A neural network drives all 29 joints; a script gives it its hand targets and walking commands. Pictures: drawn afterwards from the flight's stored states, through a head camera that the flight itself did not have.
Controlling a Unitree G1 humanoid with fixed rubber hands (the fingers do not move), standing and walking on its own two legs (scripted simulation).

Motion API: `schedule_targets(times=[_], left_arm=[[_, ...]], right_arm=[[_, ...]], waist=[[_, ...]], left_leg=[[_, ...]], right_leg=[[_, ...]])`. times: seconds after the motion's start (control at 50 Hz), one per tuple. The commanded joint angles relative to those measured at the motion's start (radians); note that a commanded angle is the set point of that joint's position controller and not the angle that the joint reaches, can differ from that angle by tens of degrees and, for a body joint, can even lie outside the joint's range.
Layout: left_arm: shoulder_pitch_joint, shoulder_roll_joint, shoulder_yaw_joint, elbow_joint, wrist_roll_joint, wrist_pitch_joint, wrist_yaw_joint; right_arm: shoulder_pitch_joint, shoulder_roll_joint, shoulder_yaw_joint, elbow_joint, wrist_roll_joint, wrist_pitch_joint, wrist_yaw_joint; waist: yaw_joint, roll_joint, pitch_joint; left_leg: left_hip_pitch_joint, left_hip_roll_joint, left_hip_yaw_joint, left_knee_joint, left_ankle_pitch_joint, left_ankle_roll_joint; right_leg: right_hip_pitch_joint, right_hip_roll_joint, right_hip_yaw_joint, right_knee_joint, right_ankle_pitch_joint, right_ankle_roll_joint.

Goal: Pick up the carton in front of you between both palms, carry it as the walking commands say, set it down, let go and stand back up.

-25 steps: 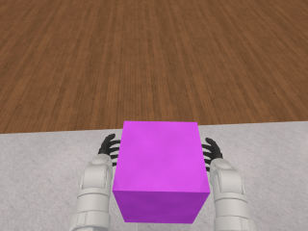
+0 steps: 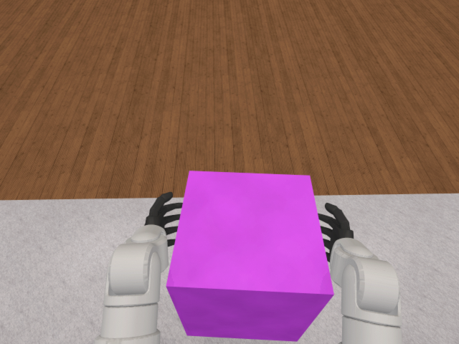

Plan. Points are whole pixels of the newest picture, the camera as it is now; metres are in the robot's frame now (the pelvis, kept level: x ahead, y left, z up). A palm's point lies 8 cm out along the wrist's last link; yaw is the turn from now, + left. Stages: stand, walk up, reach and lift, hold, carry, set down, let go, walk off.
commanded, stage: carry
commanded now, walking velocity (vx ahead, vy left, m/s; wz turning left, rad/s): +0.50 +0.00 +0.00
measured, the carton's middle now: (245, 259) +0.28 -0.01 +0.01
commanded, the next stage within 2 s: none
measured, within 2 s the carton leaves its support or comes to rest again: neither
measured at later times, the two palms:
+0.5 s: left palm (178, 126) +0.58 +0.15 +0.08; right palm (303, 136) +0.56 -0.15 +0.09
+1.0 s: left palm (189, 61) +0.91 +0.16 +0.10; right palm (282, 66) +0.91 -0.14 +0.10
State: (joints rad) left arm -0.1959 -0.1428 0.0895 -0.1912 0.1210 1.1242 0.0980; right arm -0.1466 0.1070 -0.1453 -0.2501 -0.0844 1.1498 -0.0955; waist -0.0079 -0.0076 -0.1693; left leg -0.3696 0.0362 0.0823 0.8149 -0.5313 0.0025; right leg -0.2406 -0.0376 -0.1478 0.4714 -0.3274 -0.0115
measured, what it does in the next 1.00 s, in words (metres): walks ahead: left foot, then right foot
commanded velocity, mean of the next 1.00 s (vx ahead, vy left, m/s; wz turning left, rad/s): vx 0.50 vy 0.00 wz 0.00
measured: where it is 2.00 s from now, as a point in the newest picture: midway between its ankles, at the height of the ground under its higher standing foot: (228, 171)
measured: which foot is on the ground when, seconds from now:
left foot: up 0.00-0.12, down 0.14-0.58, up 0.60-1.00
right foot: down 0.00-0.16, up 0.18-0.54, down 0.56-1.00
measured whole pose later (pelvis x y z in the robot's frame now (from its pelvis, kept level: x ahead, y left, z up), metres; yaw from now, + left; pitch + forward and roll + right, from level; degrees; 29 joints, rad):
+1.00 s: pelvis +0.65 +0.01 +0.00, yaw +0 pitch +3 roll +0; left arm -0.15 -0.13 0.09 -0.45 0.08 1.20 0.10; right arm -0.12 0.13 -0.09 -0.48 -0.09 1.22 -0.11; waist 0.01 -0.01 -0.08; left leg -0.54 0.08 0.20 0.52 -0.06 0.02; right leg 0.06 -0.04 -0.20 0.29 -0.40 0.01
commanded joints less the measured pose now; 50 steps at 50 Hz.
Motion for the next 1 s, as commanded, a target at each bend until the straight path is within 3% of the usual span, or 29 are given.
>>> schedule_targets(times=[0.0, 0.06, 0.1, 0.12, 0.14, 0.16, 0.18, 0.2, 0.24, 0.26, 0.3, 0.38, 0.44, 0.5, 0.52, 0.54, 0.56, 0.58, 0.6, 0.62, 0.64, 0.68, 0.78, 0.92, 0.96, 0.98], left_arm=[[-0.447, -0.916, -0.689, -0.194, -0.39, 0.043, -0.226], [-0.457, -0.907, -0.706, -0.252, -0.419, 0.065, -0.241], [-0.449, -0.868, -0.713, -0.268, -0.441, 0.084, -0.247], [-0.447, -0.841, -0.713, -0.272, -0.446, 0.094, -0.25], [-0.478, -0.804, -0.709, -0.286, -0.451, 0.109, -0.256], [-0.522, -0.79, -0.712, -0.298, -0.469, 0.128, -0.261], [-0.53, -0.795, -0.711, -0.268, -0.476, 0.136, -0.266], [-0.523, -0.797, -0.699, -0.244, -0.479, 0.14, -0.271], [-0.5, -0.838, -0.69, -0.203, -0.468, 0.137, -0.271], [-0.485, -0.853, -0.688, -0.189, -0.452, 0.132, -0.268], [-0.454, -0.896, -0.682, -0.16, -0.425, 0.118, -0.259], [-0.384, -0.926, -0.675, -0.148, -0.368, 0.09, -0.239], [-0.375, -0.92, -0.681, -0.167, -0.358, 0.081, -0.235], [-0.366, -0.915, -0.687, -0.174, -0.369, 0.076, -0.242], [-0.359, -0.915, -0.686, -0.17, -0.372, 0.073, -0.245], [-0.357, -0.919, -0.686, -0.172, -0.375, 0.072, -0.251], [-0.354, -0.896, -0.677, -0.147, -0.366, 0.065, -0.255], [-0.343, -0.926, -0.688, -0.133, -0.377, 0.057, -0.259], [-0.361, -0.945, -0.697, -0.158, -0.399, 0.052, -0.263], [-0.369, -0.977, -0.707, -0.162, -0.413, 0.045, -0.267], [-0.391, -0.996, -0.719, -0.181, -0.423, 0.035, -0.27], [-0.409, -1.012, -0.741, -0.21, -0.446, 0.024, -0.276], [-0.349, -0.966, -0.751, -0.231, -0.459, 0.016, -0.299], [-0.376, -0.827, -0.711, -0.327, -0.443, 0.056, -0.273], [-0.428, -0.769, -0.696, -0.35, -0.441, 0.083, -0.255], [-0.468, -0.735, -0.686, -0.355, -0.44, 0.098, -0.246]], right_arm=[[-0.556, 0.924, 0.761, -0.125, 0.43, 0.022, 0.276], [-0.519, 0.92, 0.757, -0.176, 0.41, 0.036, 0.26], [-0.485, 0.901, 0.739, -0.186, 0.393, 0.048, 0.249], [-0.467, 0.882, 0.726, -0.181, 0.382, 0.055, 0.244], [-0.447, 0.856, 0.709, -0.167, 0.362, 0.063, 0.236], [-0.465, 0.836, 0.688, -0.149, 0.34, 0.068, 0.23], [-0.494, 0.838, 0.686, -0.164, 0.345, 0.079, 0.224], [-0.509, 0.855, 0.694, -0.167, 0.35, 0.088, 0.221], [-0.543, 0.89, 0.712, -0.174, 0.368, 0.093, 0.225], [-0.553, 0.909, 0.724, -0.175, 0.382, 0.092, 0.232], [-0.558, 0.932, 0.74, -0.171, 0.404, 0.088, 0.247], [-0.516, 0.939, 0.753, -0.16, 0.421, 0.075, 0.277], [-0.485, 0.927, 0.75, -0.151, 0.414, 0.065, 0.287], [-0.477, 0.915, 0.751, -0.164, 0.409, 0.06, 0.289], [-0.472, 0.909, 0.753, -0.165, 0.406, 0.058, 0.289], [-0.48, 0.903, 0.755, -0.164, 0.401, 0.055, 0.29], [-0.495, 0.907, 0.766, -0.179, 0.406, 0.06, 0.29], [-0.502, 0.9, 0.77, -0.184, 0.403, 0.057, 0.29], [-0.498, 0.931, 0.773, -0.163, 0.398, 0.048, 0.29], [-0.493, 0.953, 0.77, -0.167, 0.4, 0.036, 0.29], [-0.49, 0.981, 0.776, -0.161, 0.397, 0.024, 0.287], [-0.462, 1.011, 0.776, -0.155, 0.384, 0.002, 0.278], [-0.376, 1.015, 0.785, -0.156, 0.339, -0.029, 0.248], [-0.478, 0.879, 0.791, -0.305, 0.387, 0.024, 0.234], [-0.532, 0.816, 0.773, -0.334, 0.403, 0.057, 0.231], [-0.559, 0.784, 0.76, -0.333, 0.407, 0.073, 0.229]], waist=[[0.045, -0.094, -0.147], [0.029, -0.151, -0.149], [0.007, -0.098, -0.173], [-0.004, -0.046, -0.218], [-0.032, 0.154, -0.231], [-0.031, 0.325, -0.194], [-0.025, 0.215, -0.176], [-0.025, 0.133, -0.164], [-0.018, 0.026, -0.174], [-0.016, 0.035, -0.172], [-0.013, 0.086, -0.155], [-0.014, 0.129, -0.097], [-0.018, 0.167, -0.051], [0.005, 0.187, -0.109], [0.019, 0.161, -0.161], [0.04, 0.108, -0.218], [0.04, -0.124, -0.293], [0.037, -0.251, -0.286], [0.031, -0.183, -0.259], [0.03, -0.106, -0.249], [0.024, -0.03, -0.232], [0.016, -0.052, -0.227], [0.02, -0.116, -0.166], [0.03, -0.149, -0.039], [0.026, -0.152, -0.037], [0.016, -0.14, -0.064]], left_leg=[[-0.426, 0.037, 0.002, -0.053, 0.007, 0.007], [-0.142, -0.027, 0.102, -0.261, 0.22, -0.005], [0.232, -0.074, 0.194, -0.388, 0.362, -0.002], [0.456, -0.036, 0.159, -0.374, 0.327, 0.018], [0.559, 0.177, -0.203, -0.537, 0.094, 0.084], [0.642, 0.375, -0.597, -0.607, 0.191, 0.214], [0.638, 0.42, -0.612, -0.575, 0.306, 0.26], [0.606, 0.392, -0.53, -0.552, 0.449, 0.248], [0.571, 0.35, -0.374, -0.56, 0.537, 0.19], [0.546, 0.314, -0.284, -0.58, 0.572, 0.153], [0.54, 0.268, -0.181, -0.588, 0.666, 0.131], [0.518, 0.2, -0.031, -0.585, 0.804, 0.12], [0.459, 0.175, 0.034, -0.579, 0.89, 0.102], [0.423, 0.162, 0.121, -0.399, 1.076, 0.06], [0.358, 0.131, 0.16, -0.251, 1.048, 0.038], [0.214, 0.118, 0.146, -0.062, 0.831, 0.02], [-0.041, 0.025, 0.122, 0.256, 0.528, -0.024], [-0.25, -0.068, 0.014, 0.451, 0.086, -0.02], [-0.301, -0.001, -0.068, 0.547, 0.087, 0.013], [-0.296, 0.041, -0.083, 0.537, 0.122, 0.029], [-0.285, 0.076, -0.092, 0.463, 0.18, 0.033], [-0.219, 0.092, -0.069, 0.314, 0.243, 0.025], [-0.249, 0.063, 0.031, 0.011, 0.333, -0.009], [-0.196, 0.029, 0.121, -0.269, 0.497, 0.013], [-0.111, 0.023, 0.139, -0.305, 0.491, 0.031], [-0.002, -0.009, 0.175, -0.33, 0.462, 0.036]], right_leg=[[0.509, -0.343, 0.412, -0.185, 0.36, -0.17], [0.329, -0.23, 0.175, -0.182, 0.316, -0.089], [0.097, -0.171, 0.045, -0.054, 0.238, -0.04], [-0.043, -0.142, -0.014, 0.083, 0.235, -0.014], [-0.214, -0.065, -0.076, 0.348, 0.077, 0.04], [-0.461, 0.038, -0.024, 0.545, -0.177, 0.051], [-0.546, -0.019, 0.09, 0.684, -0.205, 0.014], [-0.567, -0.057, 0.112, 0.728, -0.179, -0.003], [-0.553, -0.101, 0.126, 0.67, -0.068, -0.007], [-0.512, -0.097, 0.114, 0.584, -0.026, 0.0], [-0.485, -0.06, 0.061, 0.472, 0.034, 0.011], [-0.439, -0.022, -0.019, 0.219, 0.157, 0.014], [-0.311, 0.022, -0.091, 0.071, 0.264, -0.006], [-0.038, 0.072, -0.149, 0.004, 0.318, -0.028], [0.134, 0.099, -0.173, -0.018, 0.254, -0.034], [0.328, 0.01, -0.069, -0.01, 0.173, -0.036], [0.497, -0.292, 0.447, -0.12, -0.061, -0.17], [0.558, -0.406, 0.72, -0.258, 0.019, -0.257], [0.522, -0.396, 0.617, -0.241, 0.14, -0.25], [0.455, -0.357, 0.518, -0.218, 0.271, -0.221], [0.393, -0.336, 0.428, -0.217, 0.322, -0.181], [0.309, -0.295, 0.292, -0.245, 0.318, -0.124], [0.312, -0.238, 0.132, -0.289, 0.356, -0.126], [0.325, -0.201, 0.019, -0.261, 0.475, -0.097], [0.329, -0.202, -0.004, -0.198, 0.53, -0.082], [0.307, -0.187, -0.038, -0.103, 0.594, -0.067]])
